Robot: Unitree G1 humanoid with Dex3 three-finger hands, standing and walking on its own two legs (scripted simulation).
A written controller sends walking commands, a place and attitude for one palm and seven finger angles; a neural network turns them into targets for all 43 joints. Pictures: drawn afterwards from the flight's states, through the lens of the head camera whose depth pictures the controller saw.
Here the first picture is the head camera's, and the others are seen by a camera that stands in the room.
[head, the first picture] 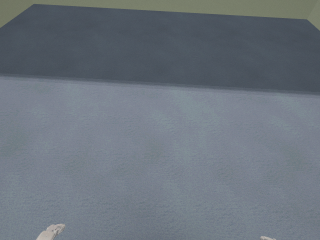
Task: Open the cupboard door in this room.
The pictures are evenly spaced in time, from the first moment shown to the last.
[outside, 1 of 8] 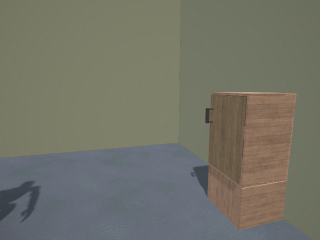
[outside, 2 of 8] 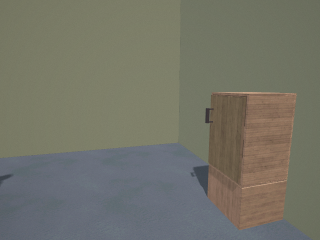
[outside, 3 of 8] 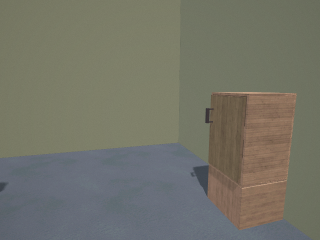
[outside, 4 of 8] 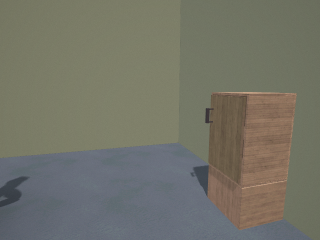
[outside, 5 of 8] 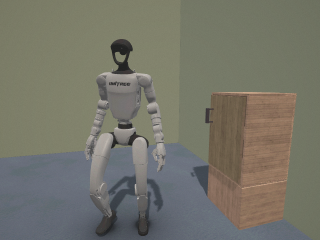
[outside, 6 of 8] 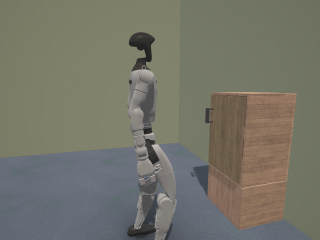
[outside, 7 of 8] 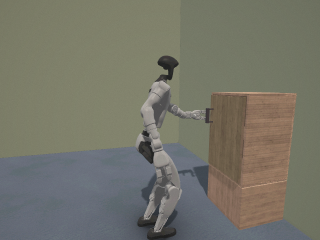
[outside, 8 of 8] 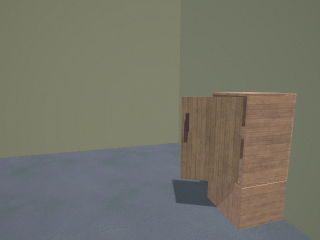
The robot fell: yes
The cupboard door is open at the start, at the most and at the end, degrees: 0 63 63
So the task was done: no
